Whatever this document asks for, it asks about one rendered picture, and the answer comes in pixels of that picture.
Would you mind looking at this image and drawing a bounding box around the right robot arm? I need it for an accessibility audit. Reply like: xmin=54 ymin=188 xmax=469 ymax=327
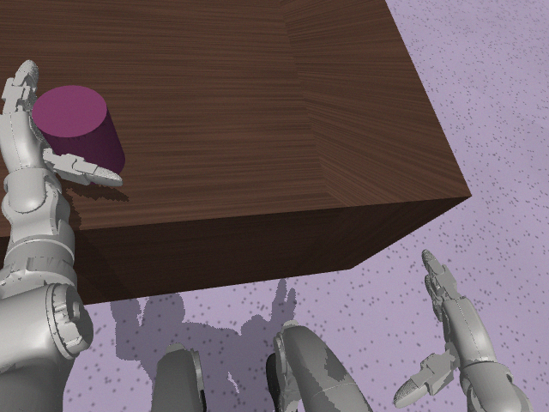
xmin=460 ymin=361 xmax=534 ymax=412

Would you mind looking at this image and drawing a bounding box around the can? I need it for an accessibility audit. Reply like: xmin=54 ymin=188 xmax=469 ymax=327
xmin=32 ymin=85 xmax=125 ymax=185

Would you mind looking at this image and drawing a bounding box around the right robot foot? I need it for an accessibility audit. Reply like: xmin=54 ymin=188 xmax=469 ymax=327
xmin=266 ymin=353 xmax=298 ymax=412

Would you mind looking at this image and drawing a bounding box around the right robot hand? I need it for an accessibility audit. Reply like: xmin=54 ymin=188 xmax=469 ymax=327
xmin=394 ymin=249 xmax=498 ymax=409

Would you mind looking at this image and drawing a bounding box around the left robot arm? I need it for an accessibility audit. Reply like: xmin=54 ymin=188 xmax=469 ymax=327
xmin=0 ymin=167 xmax=94 ymax=412

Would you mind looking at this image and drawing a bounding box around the left robot hand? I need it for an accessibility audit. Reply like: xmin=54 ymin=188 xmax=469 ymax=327
xmin=0 ymin=60 xmax=123 ymax=186

